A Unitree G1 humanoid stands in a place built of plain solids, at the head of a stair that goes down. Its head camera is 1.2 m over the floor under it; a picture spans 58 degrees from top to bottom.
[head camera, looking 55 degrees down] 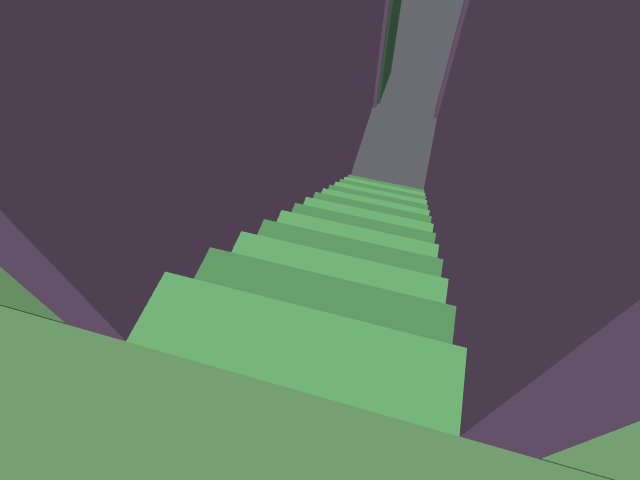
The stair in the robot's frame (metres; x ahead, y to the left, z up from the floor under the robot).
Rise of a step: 0.21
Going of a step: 0.25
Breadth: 0.96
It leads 16 degrees to the right of straight ahead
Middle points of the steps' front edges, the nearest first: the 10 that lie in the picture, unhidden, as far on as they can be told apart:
0.59 0.04 0.00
0.83 -0.03 -0.21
1.07 -0.09 -0.43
1.30 -0.16 -0.64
1.54 -0.23 -0.86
1.78 -0.29 -1.07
2.02 -0.36 -1.29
2.25 -0.42 -1.50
2.49 -0.49 -1.72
2.73 -0.56 -1.93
